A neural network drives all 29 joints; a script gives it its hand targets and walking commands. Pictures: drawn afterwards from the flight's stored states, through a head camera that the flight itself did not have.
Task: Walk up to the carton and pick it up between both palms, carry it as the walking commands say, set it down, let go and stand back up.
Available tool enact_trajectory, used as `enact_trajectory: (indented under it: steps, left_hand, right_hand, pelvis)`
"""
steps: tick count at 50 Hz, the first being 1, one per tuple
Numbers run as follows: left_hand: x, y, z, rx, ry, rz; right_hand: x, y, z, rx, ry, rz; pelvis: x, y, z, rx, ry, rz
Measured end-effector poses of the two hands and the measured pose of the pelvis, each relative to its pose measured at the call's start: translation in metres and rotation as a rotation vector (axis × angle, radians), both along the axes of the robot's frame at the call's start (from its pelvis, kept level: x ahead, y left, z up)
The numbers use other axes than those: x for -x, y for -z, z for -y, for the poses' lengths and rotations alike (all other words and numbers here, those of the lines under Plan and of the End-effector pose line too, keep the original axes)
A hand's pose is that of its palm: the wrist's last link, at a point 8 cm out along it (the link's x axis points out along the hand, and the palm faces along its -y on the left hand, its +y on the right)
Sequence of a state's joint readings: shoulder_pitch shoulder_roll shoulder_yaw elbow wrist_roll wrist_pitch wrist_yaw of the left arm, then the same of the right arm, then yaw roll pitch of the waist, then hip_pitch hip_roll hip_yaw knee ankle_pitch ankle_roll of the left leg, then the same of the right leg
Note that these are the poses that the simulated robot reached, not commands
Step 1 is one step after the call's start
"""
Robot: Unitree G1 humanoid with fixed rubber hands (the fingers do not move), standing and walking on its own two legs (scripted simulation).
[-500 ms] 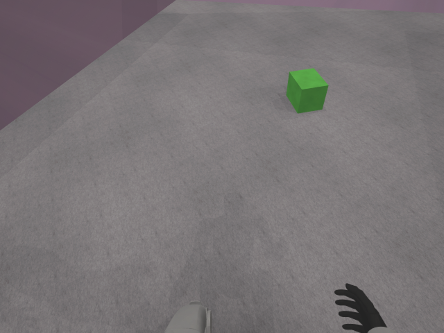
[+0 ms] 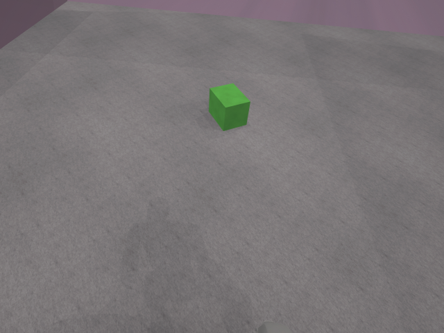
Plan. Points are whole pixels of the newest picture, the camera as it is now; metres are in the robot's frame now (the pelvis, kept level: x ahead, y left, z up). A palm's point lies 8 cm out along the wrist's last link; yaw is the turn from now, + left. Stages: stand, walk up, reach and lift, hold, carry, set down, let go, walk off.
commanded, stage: walk up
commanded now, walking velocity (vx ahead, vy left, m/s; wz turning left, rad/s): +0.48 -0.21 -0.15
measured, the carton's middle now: (228, 106) +1.68 -0.15 -0.68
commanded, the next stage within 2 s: none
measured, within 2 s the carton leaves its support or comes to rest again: neither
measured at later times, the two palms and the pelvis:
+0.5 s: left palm out of the picture +0.12 +0.18 -0.13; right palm (337, 228) +0.38 -0.30 -0.11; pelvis +0.22 -0.06 +0.00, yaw -1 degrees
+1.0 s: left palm (145, 164) +0.60 +0.21 -0.13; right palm (329, 232) +0.37 -0.27 -0.11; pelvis +0.47 -0.03 +0.00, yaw -2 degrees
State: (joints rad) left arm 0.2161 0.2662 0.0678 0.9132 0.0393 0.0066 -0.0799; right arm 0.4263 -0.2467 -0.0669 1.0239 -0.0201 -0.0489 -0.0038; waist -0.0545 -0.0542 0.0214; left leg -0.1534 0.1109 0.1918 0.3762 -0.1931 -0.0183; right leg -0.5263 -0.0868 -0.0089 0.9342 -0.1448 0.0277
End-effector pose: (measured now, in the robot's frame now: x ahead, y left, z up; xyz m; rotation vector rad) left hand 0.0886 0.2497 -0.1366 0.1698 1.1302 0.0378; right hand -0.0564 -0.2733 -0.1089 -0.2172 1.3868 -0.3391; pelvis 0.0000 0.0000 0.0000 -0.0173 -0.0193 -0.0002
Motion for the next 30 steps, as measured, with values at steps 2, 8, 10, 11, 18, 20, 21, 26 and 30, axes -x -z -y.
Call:
enact_trajectory:
  steps: [2, 8, 10, 11, 18, 20, 21, 26, 30]
  left_hand:
    - [-0.03, -0.005, 0.014, 0.004, 0.021, 0.023]
    - [-0.117, -0.008, 0.066, 0.0, 0.061, 0.116]
    - [-0.131, -0.006, 0.078, -0.024, 0.043, 0.136]
    - [-0.131, -0.006, 0.082, -0.036, 0.029, 0.133]
    - [-0.073, -0.012, 0.074, -0.103, -0.154, -0.063]
    - [-0.052, -0.013, 0.072, -0.112, -0.19, -0.151]
    - [-0.044, -0.014, 0.071, -0.112, -0.205, -0.196]
    - [-0.038, -0.009, 0.068, -0.089, -0.273, -0.345]
    - [-0.074, 0.007, 0.059, -0.05, -0.282, -0.388]
  right_hand:
    - [-0.001, 0.005, -0.002, -0.03, 0.026, -0.024]
    - [-0.053, 0.033, 0.023, -0.101, 0.036, -0.021]
    - [-0.087, 0.045, 0.038, -0.121, -0.006, 0.0]
    - [-0.109, 0.047, 0.044, -0.125, -0.029, 0.026]
    - [-0.292, 0.03, 0.055, -0.146, -0.217, 0.268]
    - [-0.34, 0.021, 0.05, -0.153, -0.246, 0.326]
    - [-0.362, 0.017, 0.046, -0.156, -0.258, 0.349]
    - [-0.452, 0.005, 0.018, -0.169, -0.322, 0.402]
    - [-0.516, 0.007, -0.012, -0.17, -0.351, 0.421]
  pelvis:
    - [-0.016, 0.0, 0.009, -0.004, 0.007, -0.003]
    - [-0.073, 0.013, 0.049, -0.025, 0.006, -0.013]
    - [-0.089, 0.02, 0.06, -0.014, -0.001, -0.014]
    - [-0.096, 0.02, 0.063, -0.011, -0.008, -0.012]
    - [-0.153, 0.006, 0.073, -0.015, -0.003, -0.001]
    - [-0.17, 0.003, 0.072, -0.015, 0.01, -0.001]
    - [-0.179, 0.003, 0.071, -0.014, 0.015, 0.0]
    - [-0.229, 0.004, 0.06, -0.013, 0.006, -0.008]
    - [-0.28, 0.014, 0.04, -0.004, -0.001, -0.022]
